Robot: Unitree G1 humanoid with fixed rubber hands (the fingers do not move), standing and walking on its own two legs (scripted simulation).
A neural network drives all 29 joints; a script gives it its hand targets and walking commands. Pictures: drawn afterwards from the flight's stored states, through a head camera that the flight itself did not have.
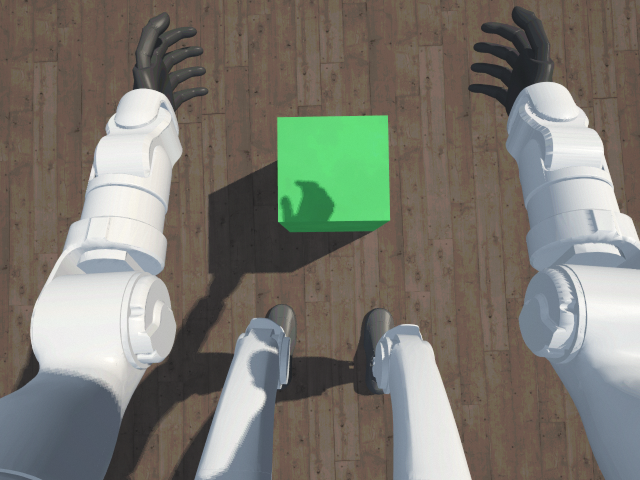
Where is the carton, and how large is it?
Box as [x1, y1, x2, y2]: [277, 115, 389, 231]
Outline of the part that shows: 387,115 277,117 278,221 289,231 373,230 389,220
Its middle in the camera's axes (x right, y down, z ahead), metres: +0.03 -0.14 +0.85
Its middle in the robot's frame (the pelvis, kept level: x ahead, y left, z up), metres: +0.53 +0.01 -0.52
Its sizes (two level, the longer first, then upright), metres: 0.210 0.200 0.250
